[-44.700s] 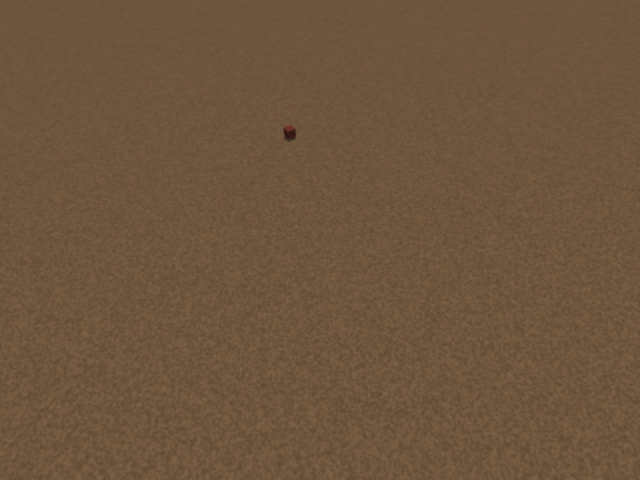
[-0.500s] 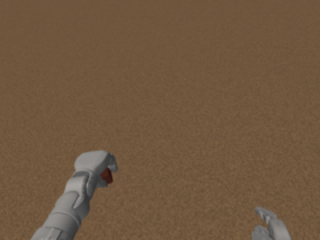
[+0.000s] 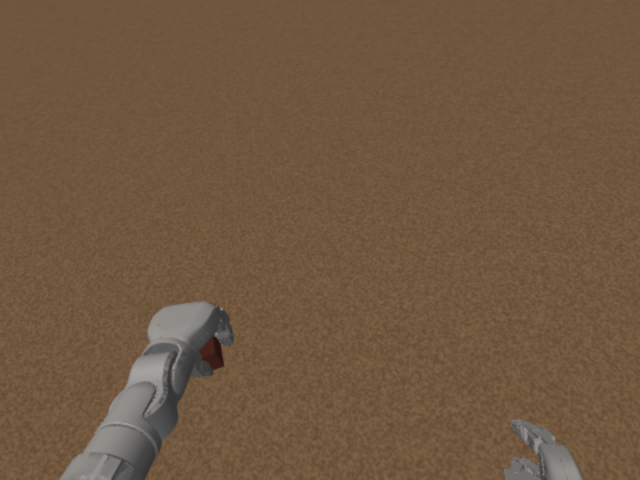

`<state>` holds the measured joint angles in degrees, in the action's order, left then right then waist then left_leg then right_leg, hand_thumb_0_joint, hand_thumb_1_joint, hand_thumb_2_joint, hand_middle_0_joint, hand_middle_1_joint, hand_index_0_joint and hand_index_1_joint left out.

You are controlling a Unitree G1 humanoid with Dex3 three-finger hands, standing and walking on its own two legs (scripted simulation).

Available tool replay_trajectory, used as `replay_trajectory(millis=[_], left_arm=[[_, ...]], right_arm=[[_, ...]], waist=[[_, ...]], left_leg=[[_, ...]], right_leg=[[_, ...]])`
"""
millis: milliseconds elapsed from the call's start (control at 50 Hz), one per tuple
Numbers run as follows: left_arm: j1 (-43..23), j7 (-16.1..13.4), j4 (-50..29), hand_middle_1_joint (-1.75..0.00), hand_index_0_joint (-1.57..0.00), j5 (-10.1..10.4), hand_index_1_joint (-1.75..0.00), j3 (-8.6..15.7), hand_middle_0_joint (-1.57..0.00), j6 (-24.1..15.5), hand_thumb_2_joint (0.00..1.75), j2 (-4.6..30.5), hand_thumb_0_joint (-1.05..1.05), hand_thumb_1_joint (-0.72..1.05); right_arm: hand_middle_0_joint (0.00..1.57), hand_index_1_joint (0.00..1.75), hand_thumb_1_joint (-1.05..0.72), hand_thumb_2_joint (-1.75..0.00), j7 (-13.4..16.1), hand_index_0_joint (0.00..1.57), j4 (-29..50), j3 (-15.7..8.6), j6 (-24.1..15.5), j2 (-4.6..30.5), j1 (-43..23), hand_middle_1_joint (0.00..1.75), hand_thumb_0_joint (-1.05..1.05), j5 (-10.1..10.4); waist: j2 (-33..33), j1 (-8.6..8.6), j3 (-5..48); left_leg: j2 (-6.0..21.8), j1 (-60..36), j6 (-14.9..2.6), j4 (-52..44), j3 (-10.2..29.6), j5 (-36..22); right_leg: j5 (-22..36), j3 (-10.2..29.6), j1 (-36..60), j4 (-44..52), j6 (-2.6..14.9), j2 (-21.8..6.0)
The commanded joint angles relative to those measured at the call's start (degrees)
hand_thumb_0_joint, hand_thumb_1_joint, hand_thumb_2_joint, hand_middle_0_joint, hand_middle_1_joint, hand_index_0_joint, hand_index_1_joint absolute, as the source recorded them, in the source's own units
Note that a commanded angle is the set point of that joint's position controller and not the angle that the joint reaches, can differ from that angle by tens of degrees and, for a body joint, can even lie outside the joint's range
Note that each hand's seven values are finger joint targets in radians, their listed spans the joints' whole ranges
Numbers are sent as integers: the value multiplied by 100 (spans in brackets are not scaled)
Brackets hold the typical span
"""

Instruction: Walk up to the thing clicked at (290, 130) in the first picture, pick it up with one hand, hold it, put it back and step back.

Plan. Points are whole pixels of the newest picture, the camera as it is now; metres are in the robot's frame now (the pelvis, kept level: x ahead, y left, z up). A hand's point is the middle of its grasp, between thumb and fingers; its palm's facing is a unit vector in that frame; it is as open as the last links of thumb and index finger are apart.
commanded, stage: hold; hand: left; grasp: from above
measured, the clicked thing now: (202, 351) +0.31 +0.22 -0.07
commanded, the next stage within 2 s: crouch in 0.06 s
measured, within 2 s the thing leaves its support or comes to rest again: neither
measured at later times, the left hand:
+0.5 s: hand (210, 370) +0.29 +0.21 -0.10, palm faces -0.45 -0.03 -0.89, open 5.8 cm
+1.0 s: hand (257, 377) +0.38 +0.20 -0.34, palm faces -0.43 -0.01 -0.90, open 5.7 cm
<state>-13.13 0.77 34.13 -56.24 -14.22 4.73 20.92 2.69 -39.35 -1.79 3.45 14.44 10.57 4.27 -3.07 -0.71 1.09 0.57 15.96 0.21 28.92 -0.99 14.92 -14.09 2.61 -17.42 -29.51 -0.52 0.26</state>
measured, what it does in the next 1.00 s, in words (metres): lowers itself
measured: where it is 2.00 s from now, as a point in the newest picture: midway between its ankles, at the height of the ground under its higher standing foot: outside the picture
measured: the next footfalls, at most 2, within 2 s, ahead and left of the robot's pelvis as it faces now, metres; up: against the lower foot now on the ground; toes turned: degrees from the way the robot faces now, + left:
none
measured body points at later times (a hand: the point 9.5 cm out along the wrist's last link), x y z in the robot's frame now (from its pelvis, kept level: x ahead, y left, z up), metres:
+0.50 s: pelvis -0.01 +0.00 -0.02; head +0.03 +0.00 +0.43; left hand +0.31 +0.21 -0.05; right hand +0.12 -0.26 -0.13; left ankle +0.00 +0.12 -0.74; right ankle +0.01 -0.12 -0.74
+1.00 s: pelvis -0.06 +0.01 -0.22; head +0.11 +0.02 +0.19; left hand +0.39 +0.20 -0.29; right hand -0.03 -0.26 -0.35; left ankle +0.00 +0.12 -0.74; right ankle +0.01 -0.12 -0.74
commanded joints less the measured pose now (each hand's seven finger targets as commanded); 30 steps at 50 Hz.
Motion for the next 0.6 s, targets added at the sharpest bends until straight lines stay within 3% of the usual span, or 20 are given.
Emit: replay_trajectory(millis=[0, 60, 120, 140, 160, 200, 240, 360, 420, 460, 500, 580], left_arm=[[-1971, -348, -873, -32, -104, -38, -30, 572, -102, -30, 33, 1093, 0, 63], [-1879, -359, -990, -34, -102, -31, -31, 501, -99, -20, 31, 996, 0, 62], [-1928, -319, -796, -32, -103, -47, -30, 427, -100, -1, 30, 949, 0, 62], [-1884, -323, -819, -40, -111, -36, -35, 413, -106, -6, 25, 932, 0, 70], [-1808, -341, -799, -32, -104, -18, -28, 480, -99, -2, 26, 967, 0, 71], [-1666, -370, -560, -25, -109, -68, -23, 372, -106, 6, 26, 807, 0, 70], [-1738, -471, -429, -24, -111, -102, -21, 436, -109, -32, 26, 867, 0, 73], [-2169, -1138, 454, -21, -114, -303, -19, 350, -111, -154, 24, 579, 0, 75], [-2803, -1520, 904, -25, -114, -426, -22, 330, -111, -166, 24, 524, 0, 75], [-3408, -1711, 1186, -27, -111, -543, -23, 327, -107, -194, 21, 449, 0, 72], [-3478, -1891, 1755, -23, -111, -676, -20, 356, -108, -214, 19, 398, 0, 71], [-3913, -2174, 2399, -25, -114, -771, -22, 448, -111, -237, 22, 316, 0, 74]], right_arm=[[20, 30, -90, -90, 44, 20, 721, -218, -232, 701, -429, 30, 0, -5], [20, 30, -89, -90, 29, 20, 732, -245, -224, 695, -440, 30, 0, -8], [20, 30, -90, -90, 13, 20, 707, -260, -218, 719, -367, 30, 0, -11], [20, 30, -90, -91, 8, 20, 710, -269, -213, 720, -363, 30, 0, -10], [20, 30, -86, -89, 11, 20, 744, -255, -210, 716, -380, 30, 0, -13], [20, 30, -88, -89, -5, 20, 770, -244, -196, 707, -372, 30, 0, -13], [20, 30, -88, -89, -6, 20, 757, -240, -183, 721, -359, 30, 0, -17], [20, 30, -88, -89, -90, 20, 593, -268, -167, 728, -97, 30, 0, -121], [20, 30, -88, -89, -137, 20, 390, -334, -195, 780, 108, 30, 0, -189], [20, 30, -89, -89, -158, 20, 252, -383, -263, 776, 299, 30, 0, -254], [20, 30, -89, -90, -169, 20, 234, -418, -303, 790, 422, 30, 0, -286], [20, 30, -89, -90, -209, 20, 287, -492, -404, 840, 619, 30, 0, -375]], waist=[[317, 49, 1414], [272, -6, 1552], [290, 58, 1442], [282, 20, 1492], [255, -15, 1470], [381, 51, 1250], [400, 54, 1192], [603, 287, 969], [396, 400, 1316], [323, 537, 1850], [360, 618, 2032], [273, 659, 2479]], left_leg=[[-159, -669, -107, -250, -93, -1322], [-173, -699, -97, -252, -108, -1429], [-143, -677, -99, -268, -97, -1484], [-134, -697, -93, -275, -79, -1509], [-132, -661, -83, -281, -75, -1484], [-145, -545, -103, -288, -92, -1363], [-143, -498, -88, -283, -88, -1252], [-185, 163, -95, 186, -82, -716], [-174, 620, -45, 760, -103, -568], [-161, 1079, -33, 1391, -77, -670], [-185, 1785, -50, 2007, -121, -555], [-197, 3038, -46, 2873, -87, 105]], right_leg=[[1134, -158, 400, 428, 86, 120], [1250, -157, 501, 413, 90, 109], [1300, -179, 471, 396, 110, 123], [1301, -192, 500, 388, 118, 132], [1247, -199, 505, 399, 123, 136], [1162, -198, 419, 419, 117, 122], [1023, -195, 340, 416, 126, 130], [572, -181, -355, 63, 117, 103], [470, -172, -938, -493, 139, 110], [631, -152, -1370, -1090, 142, 113], [604, -144, -1832, -1623, 146, 88], [15, -210, -2798, -2497, 193, 111]])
